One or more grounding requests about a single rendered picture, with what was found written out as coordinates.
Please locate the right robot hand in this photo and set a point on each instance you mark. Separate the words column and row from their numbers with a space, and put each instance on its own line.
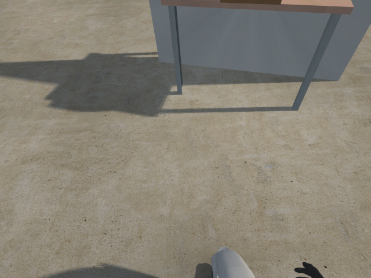
column 309, row 270

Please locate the right robot thigh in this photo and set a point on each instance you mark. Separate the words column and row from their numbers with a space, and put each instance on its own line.
column 229, row 264

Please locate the right robot shin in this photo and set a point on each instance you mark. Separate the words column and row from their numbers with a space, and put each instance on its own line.
column 223, row 248

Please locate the table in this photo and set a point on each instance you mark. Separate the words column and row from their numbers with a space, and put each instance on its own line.
column 335, row 7

